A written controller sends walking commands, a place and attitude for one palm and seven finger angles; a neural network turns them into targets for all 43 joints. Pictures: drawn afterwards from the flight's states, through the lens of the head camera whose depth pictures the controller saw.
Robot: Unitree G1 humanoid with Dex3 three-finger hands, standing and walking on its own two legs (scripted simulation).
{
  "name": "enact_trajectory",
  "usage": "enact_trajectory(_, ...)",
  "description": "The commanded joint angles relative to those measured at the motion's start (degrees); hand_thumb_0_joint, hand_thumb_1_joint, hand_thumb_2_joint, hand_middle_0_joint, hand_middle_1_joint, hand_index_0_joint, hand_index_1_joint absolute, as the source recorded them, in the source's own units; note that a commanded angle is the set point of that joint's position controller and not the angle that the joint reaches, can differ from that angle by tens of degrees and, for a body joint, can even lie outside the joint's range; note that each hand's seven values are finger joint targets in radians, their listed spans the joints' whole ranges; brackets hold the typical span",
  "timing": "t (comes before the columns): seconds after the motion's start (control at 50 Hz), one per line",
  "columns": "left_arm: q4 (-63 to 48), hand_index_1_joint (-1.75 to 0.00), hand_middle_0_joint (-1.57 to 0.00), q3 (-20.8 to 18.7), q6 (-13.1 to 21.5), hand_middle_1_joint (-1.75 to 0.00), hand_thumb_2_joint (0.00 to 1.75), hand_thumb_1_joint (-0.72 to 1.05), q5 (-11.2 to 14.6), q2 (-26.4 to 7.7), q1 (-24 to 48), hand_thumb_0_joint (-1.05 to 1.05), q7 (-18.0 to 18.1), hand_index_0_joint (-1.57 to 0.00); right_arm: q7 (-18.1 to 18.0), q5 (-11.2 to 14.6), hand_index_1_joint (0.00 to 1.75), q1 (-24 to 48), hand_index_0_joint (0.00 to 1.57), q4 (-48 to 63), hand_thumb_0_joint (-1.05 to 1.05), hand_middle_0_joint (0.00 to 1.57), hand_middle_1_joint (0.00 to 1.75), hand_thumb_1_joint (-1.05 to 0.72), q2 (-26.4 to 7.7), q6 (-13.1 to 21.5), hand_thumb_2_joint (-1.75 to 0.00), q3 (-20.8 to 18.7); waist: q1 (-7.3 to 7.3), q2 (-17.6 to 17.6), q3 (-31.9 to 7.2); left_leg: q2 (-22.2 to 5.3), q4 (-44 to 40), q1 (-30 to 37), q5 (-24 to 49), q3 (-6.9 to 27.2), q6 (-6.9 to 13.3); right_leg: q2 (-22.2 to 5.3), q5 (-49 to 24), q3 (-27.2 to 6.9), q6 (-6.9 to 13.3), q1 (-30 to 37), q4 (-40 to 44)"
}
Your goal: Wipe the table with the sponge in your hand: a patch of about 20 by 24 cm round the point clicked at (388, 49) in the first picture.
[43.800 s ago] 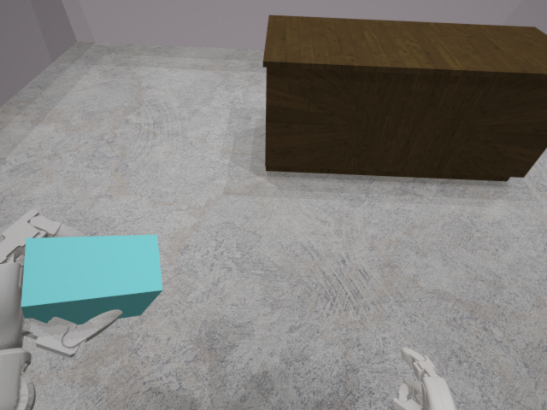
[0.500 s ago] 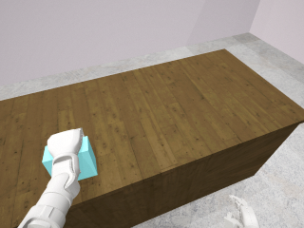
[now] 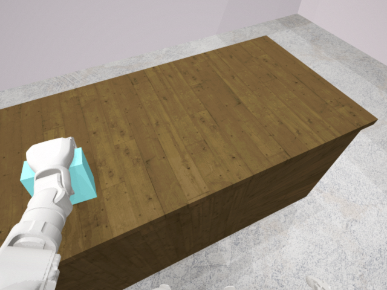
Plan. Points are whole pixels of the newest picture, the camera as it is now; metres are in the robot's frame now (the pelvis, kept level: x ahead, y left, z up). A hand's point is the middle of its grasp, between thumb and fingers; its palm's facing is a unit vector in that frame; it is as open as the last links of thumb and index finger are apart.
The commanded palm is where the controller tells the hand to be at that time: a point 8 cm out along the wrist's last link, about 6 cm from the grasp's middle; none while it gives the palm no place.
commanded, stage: wipe forward along the middle lane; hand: left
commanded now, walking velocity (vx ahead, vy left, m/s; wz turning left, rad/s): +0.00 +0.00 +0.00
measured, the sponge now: (65, 185) +0.35 +0.33 -0.03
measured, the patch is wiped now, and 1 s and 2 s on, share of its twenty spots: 0.95 0.95 1.00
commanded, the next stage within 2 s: slide back across to the first lane in 0.66 s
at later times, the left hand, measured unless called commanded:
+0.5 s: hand (57, 153) +0.41 +0.36 +0.01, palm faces -0.15 +0.03 -0.99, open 10.5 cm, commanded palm +0.41 +0.34 +0.04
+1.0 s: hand (52, 144) +0.44 +0.38 +0.01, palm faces -0.12 -0.01 -0.99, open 10.5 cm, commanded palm +0.42 +0.37 +0.06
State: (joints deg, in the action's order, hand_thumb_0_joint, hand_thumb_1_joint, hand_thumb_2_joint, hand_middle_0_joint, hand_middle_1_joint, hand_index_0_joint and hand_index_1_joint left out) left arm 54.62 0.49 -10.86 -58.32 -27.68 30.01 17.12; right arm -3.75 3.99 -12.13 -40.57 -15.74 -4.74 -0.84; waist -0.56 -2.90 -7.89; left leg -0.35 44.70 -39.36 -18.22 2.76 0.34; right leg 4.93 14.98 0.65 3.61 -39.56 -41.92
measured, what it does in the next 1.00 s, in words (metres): stands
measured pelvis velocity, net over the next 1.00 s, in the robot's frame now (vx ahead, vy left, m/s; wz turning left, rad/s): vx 0.01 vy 0.04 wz -0.02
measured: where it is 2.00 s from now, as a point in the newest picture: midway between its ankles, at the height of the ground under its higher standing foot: outside the picture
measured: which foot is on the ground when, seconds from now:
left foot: down 0.00-1.00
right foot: down 0.00-1.00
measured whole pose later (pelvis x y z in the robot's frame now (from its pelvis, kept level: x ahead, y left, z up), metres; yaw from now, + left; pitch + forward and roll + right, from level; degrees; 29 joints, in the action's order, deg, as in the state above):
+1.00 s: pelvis +0.01 +0.04 -0.01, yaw -1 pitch +18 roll -3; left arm 64.9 -4.5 -7.9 -61.1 -34.3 42.6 16.2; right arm -1.1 3.3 -16.2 -41.4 -15.0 -5.1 0.1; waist -4.2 -2.1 -8.8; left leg 0.4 48.4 -46.4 -20.1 1.4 2.3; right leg 4.2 15.6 -0.7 0.6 -45.3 -42.6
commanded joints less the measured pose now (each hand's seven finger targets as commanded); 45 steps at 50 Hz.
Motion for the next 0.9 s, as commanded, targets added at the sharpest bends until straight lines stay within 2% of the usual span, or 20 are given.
enact_trajectory(0.0,-1.39,-1.60,-1.20,-2.73,0.21,-1.60,1.30,0.10,-0.64,-13.97,15.65,0.00,2.07,-1.20,-0.59,-0.11,0.30,1.63,0.20,6.49,0.00,0.20,0.30,-0.90,-7.39,2.73,-0.90,-2.25,-2.41,7.95,-10.45,1.68,-4.37,-2.22,-6.10,-2.45,2.65,-3.55,8.39,-7.48,-1.70,11.65,11.43)
enact_trajectory(0.08,0.68,-1.60,-1.20,-5.09,1.13,-1.60,1.30,0.10,-1.47,-17.15,16.94,0.00,2.33,-1.20,-0.37,-0.28,0.30,0.17,0.20,5.62,0.00,0.20,0.30,-0.90,-7.75,3.02,-0.90,-2.40,-2.29,7.59,-12.19,1.47,-3.23,-3.76,-4.60,-2.36,2.69,-3.34,5.33,-7.45,-1.40,12.02,10.09)
enact_trajectory(0.16,2.24,-1.60,-1.20,-3.15,0.91,-1.60,1.30,0.10,-2.15,-16.72,19.26,0.00,2.01,-1.20,0.00,-0.17,0.30,-0.79,0.20,5.63,0.00,0.20,0.30,-0.90,-7.75,2.96,-0.90,-2.27,-3.35,6.17,-11.88,1.47,-2.96,-4.18,-5.00,-2.55,2.63,-3.40,5.06,-7.16,-1.63,10.72,9.83)
enact_trajectory(0.2,2.28,-1.60,-1.20,-4.33,1.13,-1.60,1.30,0.10,-1.60,-17.73,18.72,0.00,1.81,-1.20,0.11,-0.24,0.30,-1.56,0.20,5.50,0.00,0.20,0.30,-0.90,-7.78,2.94,-0.90,-2.39,-2.65,4.61,-14.59,1.38,-2.65,-3.38,-2.94,-2.73,2.71,-3.32,1.31,-6.67,-1.50,12.42,8.81)
enact_trajectory(0.24,3.36,-1.60,-1.20,-3.29,0.94,-1.60,1.30,0.10,-2.04,-16.78,18.68,0.00,1.43,-1.20,0.23,-0.15,0.30,-1.91,0.20,5.49,0.00,0.20,0.30,-0.90,-7.73,2.75,-0.90,-2.32,-3.25,5.31,-13.89,1.49,-2.70,-3.35,-2.53,-2.70,2.71,-3.10,0.58,-6.21,-1.64,11.51,8.76)
enact_trajectory(0.26,3.17,-1.60,-1.20,-2.92,0.97,-1.60,1.30,0.10,-2.25,-17.03,20.51,0.00,1.31,-1.20,0.25,-0.14,0.30,-2.02,0.20,5.52,0.00,0.20,0.30,-0.90,-7.89,2.73,-0.90,-2.14,-3.77,5.32,-13.17,1.40,-2.99,-3.33,-3.32,-2.57,2.71,-2.99,2.11,-5.84,-1.69,10.33,8.93)
enact_trajectory(0.28,3.62,-1.60,-1.20,-4.55,1.21,-1.60,1.30,0.10,-2.18,-18.65,21.37,0.00,1.32,-1.20,0.28,-0.22,0.30,-2.07,0.20,5.02,0.00,0.20,0.30,-0.90,-8.06,2.72,-0.90,-2.17,-3.38,4.79,-13.52,1.19,-2.77,-3.23,-2.65,-2.40,2.79,-2.80,1.12,-5.80,-1.39,10.15,8.52)
enact_trajectory(0.32,3.78,-1.60,-1.20,-3.41,1.43,-1.60,1.30,0.10,-2.69,-17.94,22.68,0.00,1.42,-1.20,0.35,-0.30,0.30,-2.92,0.20,5.05,0.00,0.20,0.30,-0.90,-8.04,2.77,-0.90,-2.26,-4.05,4.12,-13.62,1.20,-2.50,-3.22,-2.49,-2.50,2.78,-2.74,0.74,-5.00,-1.51,9.17,8.02)
enact_trajectory(0.38,4.69,-1.60,-1.20,-4.56,1.87,-1.60,1.30,0.10,-2.84,-18.28,22.54,0.00,1.57,-1.20,0.63,-0.53,0.30,-3.30,0.20,4.58,0.00,0.20,0.30,-0.90,-8.30,2.62,-0.90,-2.35,-3.59,4.45,-14.64,0.93,-2.32,-2.49,-0.81,-2.15,2.81,-2.36,-1.29,-4.29,-1.17,8.31,7.07)
enact_trajectory(0.42,4.89,-1.60,-1.20,-2.09,1.78,-1.60,1.30,0.10,-3.00,-15.73,23.54,0.00,1.70,-1.20,0.77,-0.41,0.30,-4.05,0.20,4.80,0.00,0.20,0.30,-0.90,-8.10,2.64,-0.90,-2.54,-4.50,4.35,-14.41,1.01,-2.35,-1.91,-1.18,-2.13,2.81,-2.31,-0.59,-3.64,-1.40,6.93,7.17)
enact_trajectory(0.48,5.62,-1.60,-1.20,-4.96,1.67,-1.60,1.30,0.10,-2.51,-19.19,24.97,0.00,1.89,-1.20,0.78,-0.53,0.30,-3.99,0.20,4.28,0.00,0.20,0.30,-0.90,-8.59,2.45,-0.90,-2.36,-3.83,4.28,-15.69,0.75,-2.34,-2.24,-0.72,-1.93,2.77,-2.20,-0.75,-3.51,-1.14,7.15,6.60)
enact_trajectory(0.5,5.94,-1.60,-1.20,-3.25,1.54,-1.60,1.30,0.10,-2.66,-17.76,25.80,0.00,1.88,-1.20,0.81,-0.47,0.30,-4.81,0.20,4.39,0.00,0.20,0.30,-0.90,-8.43,2.54,-0.90,-2.46,-4.63,4.38,-15.74,0.88,-2.27,-2.14,-0.88,-2.08,2.88,-2.11,-0.56,-3.09,-1.36,6.86,6.51)
enact_trajectory(0.54,7.34,-1.60,-1.20,-2.67,1.20,-1.60,1.30,0.10,-3.65,-18.19,27.90,0.00,1.88,-1.20,0.86,-0.53,0.30,-5.06,0.20,4.00,0.00,0.20,0.30,-0.90,-8.65,2.57,-0.90,-2.31,-5.40,4.36,-14.03,0.71,-2.34,-2.32,-1.97,-1.76,2.87,-2.01,1.37,-2.85,-1.32,4.58,6.65)
enact_trajectory(0.6,8.23,-1.60,-1.20,-3.74,1.05,-1.60,1.30,0.10,-3.88,-19.29,28.22,0.00,1.87,-1.20,1.07,-0.71,0.30,-5.88,0.20,3.71,0.00,0.20,0.30,-0.90,-8.90,2.44,-0.90,-2.47,-4.80,3.22,-16.13,0.55,-2.13,-1.21,-0.54,-1.42,2.88,-1.80,0.57,-2.19,-1.01,4.05,5.75)
enact_trajectory(0.62,8.34,-1.60,-1.20,-2.54,0.95,-1.60,1.30,0.10,-3.76,-18.29,28.92,0.00,1.72,-1.20,1.17,-0.65,0.30,-5.95,0.20,3.97,0.00,0.20,0.30,-0.90,-8.70,2.45,-0.90,-2.29,-5.17,2.82,-15.59,0.63,-2.21,-1.45,-0.82,-1.51,2.81,-1.76,0.69,-2.10,-1.07,3.80,5.91)
enact_trajectory(0.7,9.14,-1.60,-1.20,-3.59,1.09,-1.60,1.30,0.10,-3.73,-19.82,30.44,0.00,1.38,-1.20,1.33,-0.90,0.30,-6.97,0.20,3.60,0.00,0.20,0.30,-0.90,-9.05,2.31,-0.90,-2.28,-5.17,2.49,-17.28,0.34,-1.78,-0.89,0.92,-1.08,2.84,-1.50,-0.76,-1.68,-0.83,3.41,4.89)
enact_trajectory(0.76,9.75,-1.60,-1.20,-2.49,0.83,-1.60,1.30,0.10,-4.03,-18.37,29.29,0.00,1.08,-1.20,1.59,-0.77,0.30,-6.81,0.20,4.10,0.00,0.20,0.30,-0.90,-8.96,2.13,-0.90,-2.25,-4.91,2.14,-15.95,0.41,-2.55,-0.70,-0.57,-0.71,2.64,-1.40,1.66,-1.23,-0.78,2.12,5.26)
enact_trajectory(0.8,7.78,-1.60,-1.20,-4.43,1.21,-1.60,1.30,0.10,-4.07,-21.01,29.91,0.00,0.92,-1.20,1.51,-0.82,0.30,-7.01,0.20,4.16,0.00,0.20,0.30,-0.90,-9.16,1.89,-0.90,-2.38,-4.19,1.18,-18.26,0.24,-2.75,0.95,0.95,-0.40,2.69,-1.32,0.81,-1.08,-0.58,3.02,4.81)
enact_trajectory(0.84,5.99,-1.60,-1.20,-4.28,1.53,-1.60,1.30,0.10,-4.04,-20.37,29.29,0.00,0.99,-1.20,1.58,-0.82,0.30,-7.11,0.20,4.43,0.00,0.20,0.30,-0.90,-8.90,1.94,-0.90,-2.65,-3.88,0.43,-19.52,0.27,-3.23,2.65,1.88,-0.52,2.73,-1.23,0.38,-0.88,-0.59,3.80,5.04)
enact_trajectory(0.88,5.39,-1.60,-1.20,-6.83,1.65,-1.60,1.30,0.10,-3.92,-23.22,29.13,0.00,1.13,-1.20,1.56,-0.86,0.30,-6.47,0.20,4.02,0.00,0.20,0.30,-0.90,-9.32,1.61,-0.90,-2.56,-3.26,0.11,-19.06,-0.08,-3.82,3.58,2.99,-0.16,2.69,-1.31,-0.16,-0.96,-0.38,4.14,5.14)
